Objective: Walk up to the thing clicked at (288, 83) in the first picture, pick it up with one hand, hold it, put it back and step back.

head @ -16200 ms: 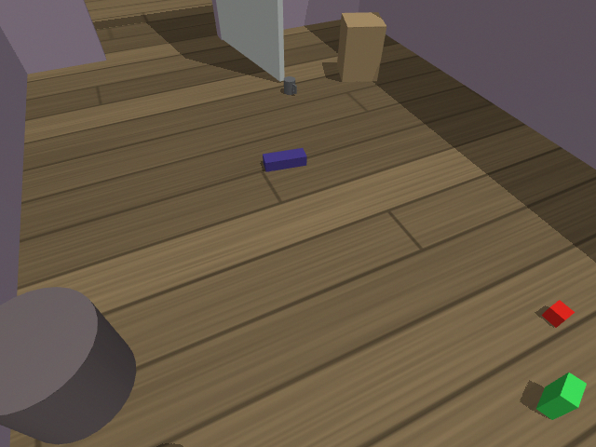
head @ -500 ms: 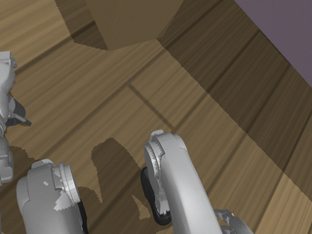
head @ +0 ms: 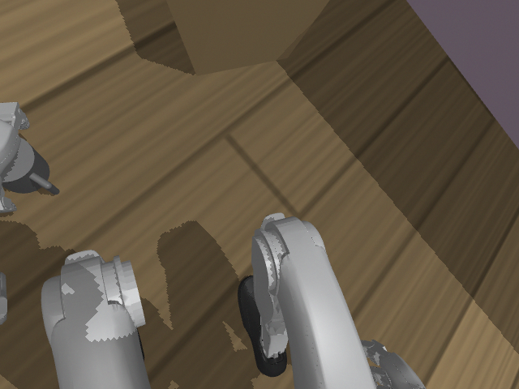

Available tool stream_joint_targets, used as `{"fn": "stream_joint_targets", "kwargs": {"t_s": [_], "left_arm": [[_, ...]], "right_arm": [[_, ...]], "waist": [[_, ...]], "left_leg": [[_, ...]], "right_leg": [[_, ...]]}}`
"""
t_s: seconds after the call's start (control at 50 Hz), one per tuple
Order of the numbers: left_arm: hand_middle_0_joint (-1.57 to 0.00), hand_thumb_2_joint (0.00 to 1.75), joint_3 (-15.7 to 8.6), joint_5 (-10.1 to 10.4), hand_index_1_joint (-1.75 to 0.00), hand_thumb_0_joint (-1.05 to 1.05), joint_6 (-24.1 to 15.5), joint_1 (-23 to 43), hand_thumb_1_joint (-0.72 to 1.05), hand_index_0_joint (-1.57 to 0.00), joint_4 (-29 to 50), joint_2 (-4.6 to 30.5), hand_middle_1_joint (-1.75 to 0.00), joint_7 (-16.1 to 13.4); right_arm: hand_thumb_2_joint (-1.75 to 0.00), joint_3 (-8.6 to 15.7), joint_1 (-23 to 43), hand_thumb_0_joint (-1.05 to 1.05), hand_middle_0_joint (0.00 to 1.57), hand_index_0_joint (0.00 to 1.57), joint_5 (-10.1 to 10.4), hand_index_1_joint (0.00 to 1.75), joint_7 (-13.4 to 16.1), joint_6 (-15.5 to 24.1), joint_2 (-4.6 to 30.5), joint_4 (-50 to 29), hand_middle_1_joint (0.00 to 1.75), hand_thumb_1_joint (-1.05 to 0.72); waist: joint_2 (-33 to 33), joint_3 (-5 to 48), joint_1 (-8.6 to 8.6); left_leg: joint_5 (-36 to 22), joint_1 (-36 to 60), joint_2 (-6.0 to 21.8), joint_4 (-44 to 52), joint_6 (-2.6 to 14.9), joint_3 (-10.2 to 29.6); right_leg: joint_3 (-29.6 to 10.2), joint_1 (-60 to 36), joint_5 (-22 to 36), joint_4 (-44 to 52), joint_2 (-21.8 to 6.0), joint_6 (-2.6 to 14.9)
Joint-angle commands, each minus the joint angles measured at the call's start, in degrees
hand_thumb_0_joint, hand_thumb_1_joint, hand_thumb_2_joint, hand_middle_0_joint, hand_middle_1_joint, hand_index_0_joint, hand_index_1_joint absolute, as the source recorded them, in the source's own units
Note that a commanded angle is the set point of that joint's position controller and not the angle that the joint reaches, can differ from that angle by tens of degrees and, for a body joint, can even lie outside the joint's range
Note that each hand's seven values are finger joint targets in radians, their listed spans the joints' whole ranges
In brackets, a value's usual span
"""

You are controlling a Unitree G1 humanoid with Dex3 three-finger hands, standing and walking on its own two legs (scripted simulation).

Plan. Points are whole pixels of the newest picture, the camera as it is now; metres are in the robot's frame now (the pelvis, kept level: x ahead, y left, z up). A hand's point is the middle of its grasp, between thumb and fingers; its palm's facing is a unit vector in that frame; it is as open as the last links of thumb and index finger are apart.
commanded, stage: rest palm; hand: left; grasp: from above
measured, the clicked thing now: (24, 171) +0.47 +0.29 -0.27
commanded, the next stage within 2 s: close in 1.26 s
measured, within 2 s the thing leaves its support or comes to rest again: neither
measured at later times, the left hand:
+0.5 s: hand (16, 168) +0.47 +0.29 -0.24, palm faces -0.48 -0.13 -0.87, open 13.8 cm
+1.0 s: hand (15, 172) +0.46 +0.29 -0.24, palm faces -0.45 -0.12 -0.89, open 13.7 cm
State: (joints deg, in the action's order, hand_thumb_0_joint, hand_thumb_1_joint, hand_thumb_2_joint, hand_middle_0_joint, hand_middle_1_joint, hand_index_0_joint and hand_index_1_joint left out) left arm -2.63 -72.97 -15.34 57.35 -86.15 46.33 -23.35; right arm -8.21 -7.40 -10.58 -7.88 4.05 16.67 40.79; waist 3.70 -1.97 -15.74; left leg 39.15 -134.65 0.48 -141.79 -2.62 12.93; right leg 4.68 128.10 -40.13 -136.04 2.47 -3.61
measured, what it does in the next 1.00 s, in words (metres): stands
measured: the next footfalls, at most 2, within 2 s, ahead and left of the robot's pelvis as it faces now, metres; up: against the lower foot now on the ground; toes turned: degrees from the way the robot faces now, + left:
none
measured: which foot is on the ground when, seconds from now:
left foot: down 0.00-1.00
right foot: down 0.00-1.00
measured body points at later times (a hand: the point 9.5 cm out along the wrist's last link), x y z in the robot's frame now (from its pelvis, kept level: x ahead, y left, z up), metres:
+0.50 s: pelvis +0.00 +0.00 -0.01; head +0.28 +0.09 +0.33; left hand +0.49 +0.29 -0.19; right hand +0.03 -0.25 -0.09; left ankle +0.07 +0.14 -0.28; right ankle +0.10 -0.13 -0.28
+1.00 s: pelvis +0.00 +0.01 -0.01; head +0.27 +0.11 +0.33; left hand +0.48 +0.30 -0.19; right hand +0.05 -0.25 -0.08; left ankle +0.07 +0.14 -0.28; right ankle +0.10 -0.13 -0.28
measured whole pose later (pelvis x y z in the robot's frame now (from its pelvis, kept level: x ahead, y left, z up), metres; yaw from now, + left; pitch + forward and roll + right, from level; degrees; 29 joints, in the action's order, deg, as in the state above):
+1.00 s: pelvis +0.00 +0.01 -0.01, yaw -4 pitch +28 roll -13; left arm -4.1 -72.7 -11.7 61.7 -100.0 53.5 -34.4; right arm -15.0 -4.5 -15.4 -12.8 11.5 18.4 39.2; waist 6.8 -7.3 -20.8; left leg 40.4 -134.8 1.5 -145.5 -2.1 15.9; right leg 6.8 127.8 -39.2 -136.8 4.4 -4.7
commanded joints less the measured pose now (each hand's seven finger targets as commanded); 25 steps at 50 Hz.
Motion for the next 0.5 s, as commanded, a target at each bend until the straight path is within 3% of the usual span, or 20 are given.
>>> {"fn": "stream_joint_targets", "kwargs": {"t_s": [0.0, 0.06, 0.1, 0.16, 0.28, 0.34, 0.4, 0.44, 0.48], "left_arm": [[-0.09, 1.05, -2.52, -1.74, -1.05, 0.0, 1.06, 19.08, -0.49, -0.09, 2.38, 12.27, -1.05, -7.74], [-0.09, 1.04, -3.38, -2.76, -1.05, 0.0, 2.89, 20.06, -0.49, -0.09, 0.52, 14.1, -1.05, -10.25], [-0.09, 1.03, -2.56, -2.6, -1.05, 0.0, 4.34, 20.73, -0.48, -0.09, -1.48, 13.13, -1.05, -11.18], [-0.08, 1.0, -3.0, -1.02, -1.04, 0.0, 5.71, 22.04, -0.47, -0.09, -3.06, 13.62, -1.05, -12.04], [-0.08, 0.97, -2.38, 0.98, -1.03, 0.0, 6.91, 21.33, -0.48, -0.09, -5.84, 14.37, -1.05, -10.44], [-0.08, 0.97, -2.71, 1.96, -1.03, 0.0, 6.39, 20.47, -0.49, -0.09, -4.82, 16.34, -1.04, -9.65], [-0.07, 0.98, -5.54, 2.43, -1.02, 0.0, 5.76, 17.32, -0.51, -0.08, -5.09, 19.27, -1.02, -9.47], [-0.07, 0.98, -3.98, 2.45, -1.02, 0.0, 5.31, 17.41, -0.51, -0.08, -5.25, 17.24, -1.03, -8.9], [-0.08, 1.0, -5.82, 2.22, -1.02, 0.0, 4.86, 16.27, -0.51, -0.08, -4.56, 19.83, -1.02, -9.36]], "right_arm": [[-0.9, 3.89, -12.89, 0.0, 0.2, 0.2, -0.7, 0.3, -0.14, 0.45, 15.53, 0.8, 0.3, -0.89], [-0.9, 3.36, -12.17, 0.0, 0.2, 0.2, -1.23, 0.3, -0.64, 1.05, 15.67, 0.62, 0.3, -0.89], [-0.9, 2.8, -11.54, 0.0, 0.2, 0.2, -1.79, 0.3, -1.18, 1.66, 15.68, 0.48, 0.3, -0.89], [-0.9, 2.69, -10.73, 0.0, 0.2, 0.2, -2.13, 0.3, -1.67, 2.92, 16.4, 0.15, 0.3, -0.89], [-0.9, 1.42, -10.51, 0.0, 0.2, 0.2, -2.56, 0.3, -2.39, 4.83, 17.19, 0.0, 0.3, -0.9], [-0.9, 0.59, -10.41, 0.0, 0.2, 0.2, -2.34, 0.3, -2.62, 5.31, 17.53, -0.57, 0.3, -0.9], [-0.9, 0.43, -11.42, 0.0, 0.2, 0.2, -2.72, 0.3, -2.63, 5.41, 18.23, -0.35, 0.3, -0.9], [-0.9, -0.12, -10.96, 0.0, 0.2, 0.2, -2.79, 0.3, -3.04, 5.64, 17.47, -0.91, 0.3, -0.9], [-0.9, -0.04, -11.56, 0.0, 0.2, 0.2, -2.9, 0.3, -2.99, 5.65, 18.5, -0.64, 0.3, -0.9]], "waist": [[-24.23, 36.11, -3.42], [-25.94, 36.63, -3.45], [-25.48, 36.11, -4.56], [-24.99, 36.04, -5.2], [-24.28, 33.96, -6.05], [-23.23, 35.07, -5.57], [-22.06, 36.11, -5.23], [-21.74, 35.39, -6.01], [-23.1, 35.68, -5.51]], "left_leg": [[-12.46, 31.75, 0.9, 13.64, 2.84, -7.61], [-12.43, 31.26, 0.89, 13.42, 2.93, -7.91], [-11.74, 30.69, 1.02, 12.74, 3.15, -7.85], [-9.85, 29.9, 1.26, 12.39, 3.28, -7.54], [-7.05, 28.13, 1.28, 12.02, 3.47, -7.06], [-7.56, 26.97, 1.34, 11.56, 3.74, -6.82], [-10.33, 26.85, 1.5, 11.07, 3.8, -6.71], [-11.43, 27.1, 1.59, 10.44, 3.76, -6.39], [-13.46, 28.32, 1.66, 10.34, 3.48, -6.21]], "right_leg": [[8.37, -14.03, 16.51, 11.74, 1.75, 5.07], [8.05, -14.71, 16.93, 11.38, 1.74, 5.07], [7.76, -14.9, 16.93, 11.5, 1.97, 4.92], [8.14, -14.24, 15.25, 11.48, 2.05, 4.82], [8.59, -14.92, 12.38, 11.53, 2.3, 4.89], [8.38, -17.48, 12.86, 11.8, 2.59, 4.76], [8.58, -20.62, 15.52, 11.87, 2.75, 4.34], [8.7, -20.54, 16.97, 11.24, 2.9, 4.23], [9.14, -20.85, 18.53, 11.12, 2.86, 4.41]]}}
